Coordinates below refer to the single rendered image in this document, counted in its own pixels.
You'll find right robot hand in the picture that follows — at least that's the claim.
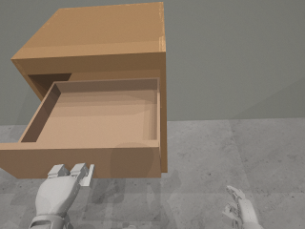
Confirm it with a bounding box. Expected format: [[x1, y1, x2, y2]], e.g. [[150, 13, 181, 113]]
[[222, 185, 259, 229]]

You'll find left robot forearm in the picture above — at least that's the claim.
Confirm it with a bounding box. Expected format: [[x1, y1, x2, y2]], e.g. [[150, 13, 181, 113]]
[[29, 214, 65, 229]]

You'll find handle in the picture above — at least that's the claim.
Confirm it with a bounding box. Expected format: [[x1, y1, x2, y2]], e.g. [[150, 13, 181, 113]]
[[79, 164, 95, 190]]

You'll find left robot hand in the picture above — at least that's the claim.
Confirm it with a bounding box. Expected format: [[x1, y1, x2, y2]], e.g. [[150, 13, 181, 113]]
[[35, 162, 90, 229]]

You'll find cabinet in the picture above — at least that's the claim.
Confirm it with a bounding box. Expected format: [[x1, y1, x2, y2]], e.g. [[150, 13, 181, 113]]
[[10, 2, 168, 173]]

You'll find drawer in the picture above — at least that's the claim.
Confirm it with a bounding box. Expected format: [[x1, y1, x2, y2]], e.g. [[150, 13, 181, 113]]
[[0, 77, 162, 179]]

